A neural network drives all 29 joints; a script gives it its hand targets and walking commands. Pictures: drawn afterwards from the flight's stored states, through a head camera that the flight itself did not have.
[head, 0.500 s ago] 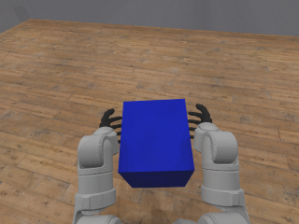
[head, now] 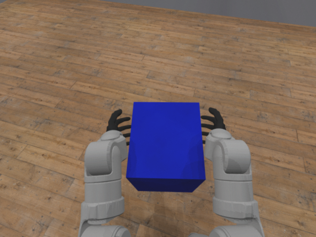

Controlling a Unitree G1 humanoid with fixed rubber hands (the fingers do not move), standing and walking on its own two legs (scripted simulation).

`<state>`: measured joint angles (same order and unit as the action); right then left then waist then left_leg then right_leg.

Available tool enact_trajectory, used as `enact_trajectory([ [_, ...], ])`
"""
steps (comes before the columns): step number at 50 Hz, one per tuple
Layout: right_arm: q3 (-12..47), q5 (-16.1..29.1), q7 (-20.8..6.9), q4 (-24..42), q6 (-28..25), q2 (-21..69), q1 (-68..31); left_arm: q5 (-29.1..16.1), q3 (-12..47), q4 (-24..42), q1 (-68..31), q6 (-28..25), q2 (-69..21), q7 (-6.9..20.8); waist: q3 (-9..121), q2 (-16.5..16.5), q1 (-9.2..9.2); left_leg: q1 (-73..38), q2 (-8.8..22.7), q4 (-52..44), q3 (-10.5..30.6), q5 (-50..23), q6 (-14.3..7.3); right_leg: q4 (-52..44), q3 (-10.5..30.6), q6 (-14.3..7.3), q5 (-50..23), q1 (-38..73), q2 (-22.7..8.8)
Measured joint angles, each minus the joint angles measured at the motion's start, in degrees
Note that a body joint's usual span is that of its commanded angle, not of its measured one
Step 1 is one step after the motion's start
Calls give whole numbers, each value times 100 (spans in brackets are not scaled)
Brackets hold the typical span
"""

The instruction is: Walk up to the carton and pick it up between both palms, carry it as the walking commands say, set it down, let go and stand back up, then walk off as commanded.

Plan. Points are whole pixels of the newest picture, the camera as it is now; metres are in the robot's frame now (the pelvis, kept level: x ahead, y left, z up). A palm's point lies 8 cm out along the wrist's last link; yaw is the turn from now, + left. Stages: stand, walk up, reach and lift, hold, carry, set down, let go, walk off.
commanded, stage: carry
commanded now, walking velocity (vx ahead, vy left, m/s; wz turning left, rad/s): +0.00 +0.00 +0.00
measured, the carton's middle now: (165, 151) +0.33 +0.01 +0.01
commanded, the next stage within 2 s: none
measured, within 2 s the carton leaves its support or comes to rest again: neither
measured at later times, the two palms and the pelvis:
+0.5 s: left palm (105, 149) +0.29 +0.15 +0.08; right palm (209, 144) +0.30 -0.09 +0.09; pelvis -0.02 +0.02 +0.00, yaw +1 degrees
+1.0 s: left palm (106, 153) +0.29 +0.15 +0.06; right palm (207, 146) +0.31 -0.09 +0.08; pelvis -0.02 +0.02 +0.00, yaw +1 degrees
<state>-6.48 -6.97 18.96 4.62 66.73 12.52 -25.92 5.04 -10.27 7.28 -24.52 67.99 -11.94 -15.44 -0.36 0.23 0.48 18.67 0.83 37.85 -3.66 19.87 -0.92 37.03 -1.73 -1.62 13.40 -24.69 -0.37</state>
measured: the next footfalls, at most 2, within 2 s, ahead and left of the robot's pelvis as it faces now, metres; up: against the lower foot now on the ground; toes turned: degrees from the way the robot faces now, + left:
none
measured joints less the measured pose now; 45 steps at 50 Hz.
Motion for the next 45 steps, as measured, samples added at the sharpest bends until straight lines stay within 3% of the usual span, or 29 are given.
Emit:
enact_trajectory([
  [10, 9, -3, -130, -68, -134, -1, -1, 14, 1, -7, 63, -147, 28, 0, 109, 14, -1, -1, -178, 1, 2, 9, -209, -150, -2, 33, -109, 102, -172],
  [19, -137, -47, -192, -491, -368, -2, 2, 56, 1, -550, 89, -437, 38, 4, 270, 14, -1, 0, -188, 1, 3, -28, -214, -185, -3, 180, -142, 124, -192],
  [28, -378, -221, -360, -1302, -974, -9, 13, 237, 1, -1433, 94, -1036, 44, 101, 323, 14, -1, -1, -187, 1, 4, -67, -197, -185, -3, 240, -182, 125, -195],
  [45, -563, -373, -626, -2027, -1882, -22, 37, 408, 1, -2139, 252, -1944, 109, 340, 334, 14, -1, -1, -187, 1, 4, -71, -190, -186, -3, 240, -188, 125, -196],
])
